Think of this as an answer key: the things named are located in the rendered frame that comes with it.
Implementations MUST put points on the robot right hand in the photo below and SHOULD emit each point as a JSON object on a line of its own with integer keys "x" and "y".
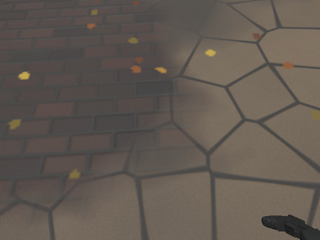
{"x": 291, "y": 225}

